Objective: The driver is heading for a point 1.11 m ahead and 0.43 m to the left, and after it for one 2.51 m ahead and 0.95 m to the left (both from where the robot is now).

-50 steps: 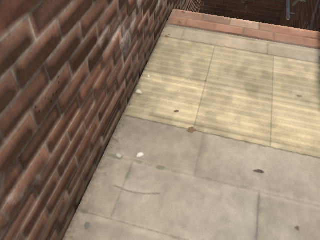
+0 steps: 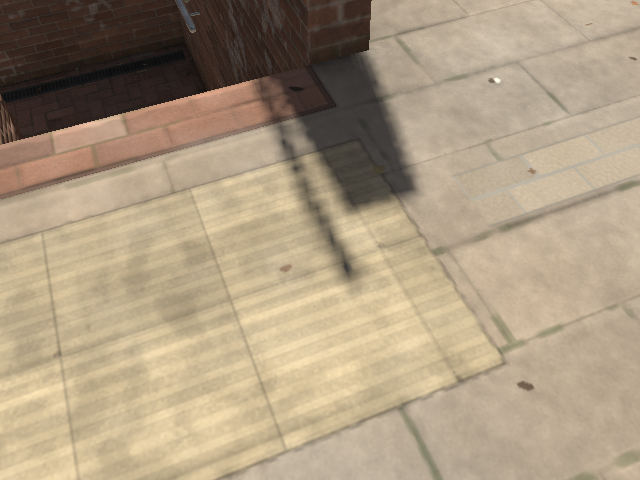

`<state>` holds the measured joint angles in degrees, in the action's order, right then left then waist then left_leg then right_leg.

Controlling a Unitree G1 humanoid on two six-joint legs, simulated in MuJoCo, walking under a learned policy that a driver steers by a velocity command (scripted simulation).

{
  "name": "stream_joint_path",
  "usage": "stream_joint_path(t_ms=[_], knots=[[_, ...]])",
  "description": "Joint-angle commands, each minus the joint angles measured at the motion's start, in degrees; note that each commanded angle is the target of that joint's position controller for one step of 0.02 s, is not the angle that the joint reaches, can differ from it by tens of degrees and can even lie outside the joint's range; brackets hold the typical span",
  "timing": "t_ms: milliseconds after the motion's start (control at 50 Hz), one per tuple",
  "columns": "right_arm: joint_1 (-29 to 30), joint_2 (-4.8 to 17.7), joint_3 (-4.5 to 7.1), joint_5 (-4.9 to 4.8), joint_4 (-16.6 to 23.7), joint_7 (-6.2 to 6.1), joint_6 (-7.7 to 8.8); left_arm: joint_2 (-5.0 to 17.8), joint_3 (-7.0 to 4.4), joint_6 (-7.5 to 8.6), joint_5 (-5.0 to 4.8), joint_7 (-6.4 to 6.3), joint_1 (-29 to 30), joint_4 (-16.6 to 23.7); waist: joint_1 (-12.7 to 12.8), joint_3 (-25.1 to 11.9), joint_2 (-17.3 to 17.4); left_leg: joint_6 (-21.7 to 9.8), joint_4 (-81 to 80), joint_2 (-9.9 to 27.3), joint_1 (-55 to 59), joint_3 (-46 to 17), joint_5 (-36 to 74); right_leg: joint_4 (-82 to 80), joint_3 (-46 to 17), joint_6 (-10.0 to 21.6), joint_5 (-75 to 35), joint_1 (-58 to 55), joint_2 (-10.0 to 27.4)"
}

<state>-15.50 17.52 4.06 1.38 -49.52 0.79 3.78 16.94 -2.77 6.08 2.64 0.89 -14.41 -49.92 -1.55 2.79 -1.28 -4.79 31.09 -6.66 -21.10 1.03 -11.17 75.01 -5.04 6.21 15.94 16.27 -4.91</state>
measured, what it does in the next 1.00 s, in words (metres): walks ahead, turning left: right foot, then left foot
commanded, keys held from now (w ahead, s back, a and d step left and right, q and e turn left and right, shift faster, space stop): w+q+shift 0.98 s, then w+shift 0.02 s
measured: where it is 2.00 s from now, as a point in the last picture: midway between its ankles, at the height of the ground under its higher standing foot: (47, 153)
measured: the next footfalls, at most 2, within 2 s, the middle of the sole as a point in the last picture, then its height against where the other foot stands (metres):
right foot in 0.28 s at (403, 475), level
left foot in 0.72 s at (239, 342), level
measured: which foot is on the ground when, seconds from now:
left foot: down 0.00-0.30, up 0.32-0.70, down 0.72-1.00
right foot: up 0.00-0.26, down 0.28-0.72, up 0.74-1.00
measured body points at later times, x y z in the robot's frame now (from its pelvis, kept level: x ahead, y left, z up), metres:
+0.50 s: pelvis +0.44 +0.00 +0.01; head +0.47 +0.00 +0.46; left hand +0.38 +0.29 -0.10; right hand +0.69 -0.22 -0.09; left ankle +0.42 +0.10 -0.63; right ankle +0.42 -0.14 -0.72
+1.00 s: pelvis +0.83 +0.24 +0.01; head +0.86 +0.26 +0.46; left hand +0.83 +0.56 -0.05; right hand +1.04 +0.03 -0.12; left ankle +0.74 +0.18 -0.72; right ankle +1.11 +0.24 -0.66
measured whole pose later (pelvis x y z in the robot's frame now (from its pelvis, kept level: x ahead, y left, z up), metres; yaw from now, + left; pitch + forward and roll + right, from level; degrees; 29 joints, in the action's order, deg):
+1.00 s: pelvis +0.83 +0.24 +0.01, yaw +51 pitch +1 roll +1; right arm -26.6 17.6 3.7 0.0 -46.6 0.6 2.9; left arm 14.3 1.2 3.1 3.0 1.0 -2.2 -33.3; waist -4.5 2.3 0.1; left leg -10.3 20.2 -12.5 -2.2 -8.5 -17.5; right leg 49.1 -5.2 -4.2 6.1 43.1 8.4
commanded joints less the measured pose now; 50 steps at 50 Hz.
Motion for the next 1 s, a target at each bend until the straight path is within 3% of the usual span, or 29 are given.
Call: stream_joint_path(t_ms=[20, 60, 140, 220, 260, 280, 300, 320, 340, 360, 380, 420, 460, 500, 560, 600, 640, 680, 700, 720, 740, 760, 780, 800, 820, 860, 880, 940, 1000], knots=[[-7.8, 1.9, -0.06, -0.27, -1.2, 0.14, 1.35, 1.6, 1.12, 0.39, 2.22, 0.7, 4.9, 8.5, 1.5, -1.9, 2.6, -11.7, -17.9, 13.9, 14.7, -30.6, -5.9, -4.6, -2.3, -2.4, 1.0, 19.7, 6.3], [-9.7, 3.3, 0.24, -0.86, -1.7, -0.21, 2.05, 1.3, 1.94, -0.16, 2.66, 1.0, 6.9, 10.4, 2.6, 0.3, 2.8, -13.1, -19.8, 14.3, 11.2, -30.0, -3.3, -11.5, -1.1, -4.7, 2.9, 21.4, 8.1], [-8.1, 6.1, 1.56, -0.55, 0.5, -0.22, 2.25, -0.4, 4.27, 0.13, -0.04, 2.46, 19.6, 16.5, 0.7, 4.2, 4.3, -9.6, -26.5, 10.7, -5.1, -22.6, 0.8, -34.8, 4.6, -7.7, -10.7, 5.8, 6.8], [-12.0, 7.7, 2.31, -2.14, 0.2, 0.63, 2.07, 3.0, 3.05, 0.21, -0.42, 1.19, 18.8, 16.5, -0.4, 0.3, 3.9, -5.9, -19.4, 11.8, 3.7, -22.3, 17.3, -43.4, 4.8, -7.1, -17.1, -2.8, 4.5], [-13.2, 9.3, 2.76, -2.09, -0.3, 0.6, 1.72, 5.7, 1.38, 0.64, -0.01, -0.22, 9.3, 13.8, 4.0, -6.7, 1.5, -3.5, -1.4, 8.5, 6.8, -19.2, 30.7, -46.6, 5.7, -5.7, -10.1, -14.5, 2.3], [-11.6, 9.2, 2.86, -2.3, 0.4, 0.78, 2.01, 8.3, 0.13, 1.02, 0.44, -1.3, 0.2, 12.2, 8.7, -11.6, 1.7, -2.4, 12.4, 6.4, -0.4, -17.9, 25.6, -45.3, 1.6, -4.3, -6.0, -26.5, 7.4], [-9.4, 2.9, 1.35, -2.19, 2.8, 0.47, 2.58, 13.4, -1.65, 0.84, 1.68, -2.62, -12.4, 11.1, 13.0, -20.2, -5.3, -2.3, 30.9, 3.7, -9.0, -13.6, 0.4, -47.3, -14.7, -2.2, 14.6, -38.4, 23.5], [-14.1, -1.0, -0.03, -4.58, 6.3, 0.08, 2.07, 16.1, -2.51, 0.1, 1.96, -2.37, -10.2, 10.7, 7.6, -25.8, -19.5, -1.7, 45.3, 1.8, -21.1, -7.8, -16.1, -59.2, -43.8, 3.5, 30.7, -41.5, 34.5], [-9.6, 2.1, 0.21, -2.8, 5.0, -0.43, 0.71, 10.1, -2.02, -0.31, 1.14, -2.13, -4.5, 11.5, 6.6, -15.7, -10.1, -2.2, 49.0, 6.9, -26.8, -6.6, -10.1, -60.9, -40.3, 3.5, 33.0, -33.4, 31.0], [-5.3, 2.8, 0.51, -1.58, 5.3, 0.12, 0.08, 5.4, -0.98, -0.12, 0.47, -1.69, -1.6, 11.6, 6.5, -9.5, -4.0, -2.1, 46.8, 8.8, -27.0, -5.8, -6.2, -60.0, -29.2, 2.4, 22.2, -26.9, 28.0], [-3.1, 2.0, 0.51, -1.11, 5.5, 0.76, -0.39, 3.6, -0.6, 0.1, 0.73, -1.31, -1.2, 10.5, 5.5, -5.7, -1.0, -1.6, 44.9, 10.3, -25.5, -5.7, -4.9, -60.8, -21.1, 1.8, 10.1, -21.4, 25.7], [-0.7, -0.3, 0.21, 0.26, 7.2, 2.0, -1.94, 2.2, -0.23, 0.9, -0.01, -1.22, -3.2, 7.5, 3.2, -2.3, -4.0, -1.0, 42.9, 12.5, -24.6, -5.4, -5.1, -62.0, -10.6, 0.3, -0.8, -15.9, 22.7], [3.7, -1.6, -0.24, 0.48, 10.0, 2.72, -3.21, 0.4, 0.09, 1.73, -1.39, -0.67, -5.1, 5.0, 2.3, -1.0, -4.3, -0.9, 42.3, 13.5, -27.6, -4.4, -3.5, -63.0, -3.2, -1.0, -11.4, -16.0, 21.6], [7.8, -1.5, -0.81, 0.63, 13.1, 3.58, -3.47, 0.6, 0.09, 2.27, -1.6, -0.5, -4.5, 4.2, 1.0, -0.4, -4.3, -1.1, 39.2, 13.5, -28.0, -2.7, 1.9, -64.5, 4.1, -1.9, -20.3, -14.6, 20.4], [13.8, 0.0, -1.62, 0.35, 16.2, 4.85, -3.31, 3.1, -0.37, 2.58, -1.34, -0.91, -2.3, 3.6, -0.3, 2.9, -2.2, -2.0, 25.9, 12.5, -21.9, 1.6, 10.7, -68.5, 14.3, -3.4, -25.2, -10.2, 17.4], [17.4, 0.2, -2.22, 0.44, 17.2, 5.45, -3.23, 5.4, -0.64, 2.43, -1.26, -1.2, -4.5, 2.6, 0.3, 4.7, -0.4, -3.9, 16.5, 9.4, -14.6, 7.4, 12.9, -68.4, 19.4, -4.5, -38.2, -9.9, 16.0], [15.3, 2.2, -1.88, 0.38, 16.2, 5.24, -3.1, 9.0, -1.33, 1.68, -1.17, -1.87, -7.8, 2.5, -1.2, 1.4, -2.2, -5.6, 13.6, 4.4, -7.4, 11.3, 10.7, -60.3, 20.6, -5.5, -64.7, -15.3, 16.7], [4.0, 5.5, -0.66, 0.46, 13.5, 4.26, -2.94, 13.1, -2.44, -0.29, -0.64, -2.86, -6.7, 3.3, -8.1, -5.7, -4.5, -7.4, 11.9, 1.3, 5.0, 10.3, 5.0, -42.1, 19.7, -5.2, -76.9, -17.3, 19.5], [-9.3, 8.2, 0.86, 0.35, 9.4, 3.4, -2.66, 13.6, -2.59, -1.24, -0.3, -2.81, -4.2, 4.7, -13.8, -11.4, -4.5, -9.6, 10.4, 0.4, 19.9, 7.3, 3.8, -26.2, 18.2, -4.4, -74.8, -11.6, 20.0], [-14.3, 11.0, 2.52, -0.08, 6.5, 1.86, -2.78, 11.9, -2.47, -1.61, 0.25, -2.06, -4.4, 4.7, -13.9, -12.8, 1.3, -11.2, 7.3, 1.8, 32.8, 1.6, -0.6, -5.6, 18.0, -5.1, -38.3, 0.9, 14.2], [-9.4, 15.9, 3.51, -0.72, 7.3, 0.78, -3.61, 2.8, -0.09, -1.07, 1.33, -1.24, -5.9, 7.4, -6.4, -9.8, 14.5, -13.7, 9.4, 12.1, 37.5, -15.6, 8.6, 17.8, 16.1, -6.6, 13.7, 20.0, 5.4], [-8.7, 19.9, 4.32, 0.34, 10.5, 0.5, -4.36, 5.7, 0.02, 0.27, -0.55, -0.99, -6.0, 14.3, -5.2, -23.1, 15.0, -24.0, -6.1, 20.5, 49.9, -42.3, -6.0, 24.1, 3.3, -7.3, 12.5, 33.7, 3.4], [-8.7, 17.1, 4.25, 0.18, 10.8, -0.23, -4.47, 8.3, 0.1, 1.53, -0.3, -0.98, -0.2, 14.9, -6.4, -17.0, 5.2, -21.5, -15.6, 21.6, 44.3, -46.7, -14.4, 18.9, 0.3, -7.0, 7.0, 37.3, 6.7], [-6.5, 14.0, 3.54, -0.03, 9.9, -0.72, -3.97, 8.4, 0.28, 1.88, -0.41, -1.0, 0.7, 14.5, -3.2, -7.7, -0.2, -19.1, -17.7, 20.3, 33.7, -43.0, -12.5, 12.2, 0.5, -7.0, 3.6, 35.7, 9.0], [-5.0, 12.6, 3.05, -0.29, 9.3, -0.89, -3.05, 7.5, 0.65, 1.34, 0.47, -1.2, 1.2, 14.1, -0.3, -4.0, -3.6, -17.8, -17.9, 17.7, 24.7, -38.5, -6.6, 7.8, 0.5, -7.6, 4.0, 31.3, 10.6], [-2.6, 9.9, 1.9, -0.71, 9.6, -1.11, -1.29, 6.5, 0.98, -1.33, 1.92, -1.14, -1.0, 13.4, 4.0, -0.6, -5.3, -17.1, -18.5, 13.5, 10.7, -30.6, 1.4, 0.7, 0.4, -9.6, 6.5, 23.3, 12.7], [-2.7, 9.2, 1.57, -0.94, 9.4, -0.87, -0.55, 5.7, 1.09, -2.4, 1.94, -0.98, -0.4, 13.9, 4.6, 0.2, -4.7, -16.9, -19.3, 11.8, 6.4, -28.1, 2.1, -3.7, 0.9, -10.4, 8.0, 21.4, 13.4], [-3.6, 9.4, 1.83, -1.32, 8.8, -0.65, 0.63, 2.5, 2.37, -3.04, 0.93, -0.15, 11.2, 19.3, 2.2, 4.1, -2.1, -14.8, -22.2, 7.0, -2.1, -23.6, 5.1, -20.1, 3.7, -11.5, -5.1, 17.6, 12.6], [-6.1, 10.0, 2.38, -1.91, 7.7, -0.26, 0.83, 1.6, 3.01, -2.74, -0.59, 0.54, 15.4, 20.4, -0.8, 1.8, 1.2, -11.2, -20.6, 5.7, 2.6, -21.6, 15.7, -34.3, 4.6, -10.0, -21.4, 12.5, 9.4]])
Velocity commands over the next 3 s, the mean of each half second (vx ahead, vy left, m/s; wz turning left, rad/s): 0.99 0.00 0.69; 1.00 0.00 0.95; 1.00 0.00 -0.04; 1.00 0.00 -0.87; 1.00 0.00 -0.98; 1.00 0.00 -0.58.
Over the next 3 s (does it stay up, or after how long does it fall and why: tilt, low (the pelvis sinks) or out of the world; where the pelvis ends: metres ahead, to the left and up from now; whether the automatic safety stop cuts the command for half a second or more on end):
stays up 2.13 0.97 -0.67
